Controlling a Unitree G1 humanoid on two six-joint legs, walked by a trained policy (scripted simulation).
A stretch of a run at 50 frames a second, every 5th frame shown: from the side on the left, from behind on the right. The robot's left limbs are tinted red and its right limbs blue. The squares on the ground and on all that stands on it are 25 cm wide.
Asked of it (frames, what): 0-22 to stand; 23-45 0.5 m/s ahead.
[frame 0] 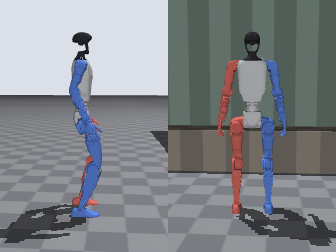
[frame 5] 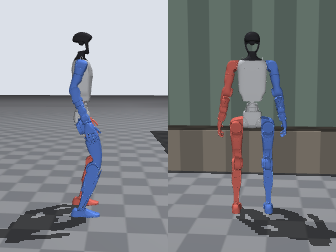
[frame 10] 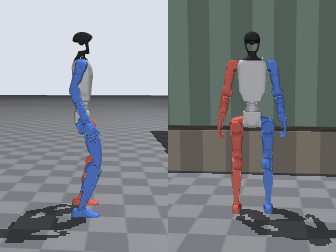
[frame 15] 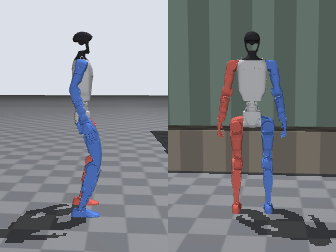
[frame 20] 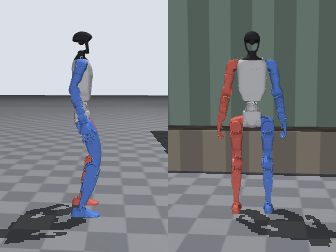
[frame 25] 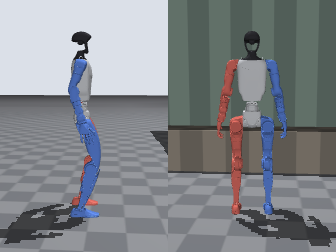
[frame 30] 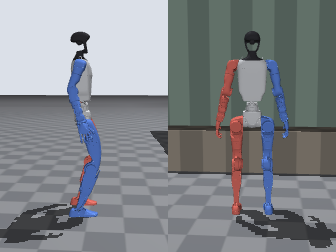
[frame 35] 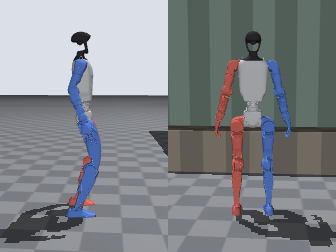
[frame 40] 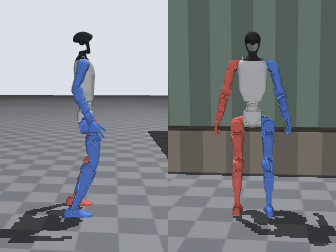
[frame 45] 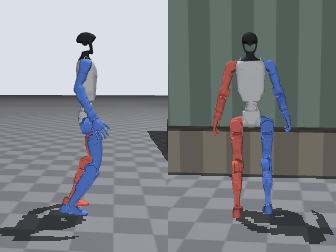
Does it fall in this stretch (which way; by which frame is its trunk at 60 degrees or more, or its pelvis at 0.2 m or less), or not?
no
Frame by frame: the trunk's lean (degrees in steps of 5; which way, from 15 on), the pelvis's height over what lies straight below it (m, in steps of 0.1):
0: 0, 0.8
5: 0, 0.8
10: 0, 0.8
15: 0, 0.8
20: 0, 0.8
25: 0, 0.8
30: 0, 0.8
35: 5, 0.8
40: 5, 0.8
45: 0, 0.8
